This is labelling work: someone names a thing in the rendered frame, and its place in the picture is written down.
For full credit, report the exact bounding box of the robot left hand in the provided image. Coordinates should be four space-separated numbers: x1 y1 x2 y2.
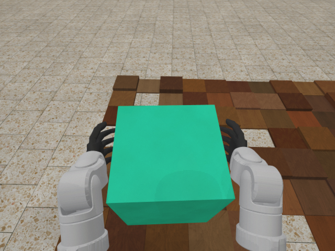
86 121 115 164

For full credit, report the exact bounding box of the robot right forearm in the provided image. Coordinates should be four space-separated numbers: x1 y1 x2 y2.
230 147 286 251

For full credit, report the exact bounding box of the carton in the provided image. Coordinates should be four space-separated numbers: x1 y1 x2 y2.
106 105 235 225

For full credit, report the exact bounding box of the robot right hand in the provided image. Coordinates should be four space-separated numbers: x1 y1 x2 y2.
219 119 247 164

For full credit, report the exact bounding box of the robot left forearm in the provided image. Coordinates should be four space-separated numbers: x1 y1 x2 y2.
57 151 109 251

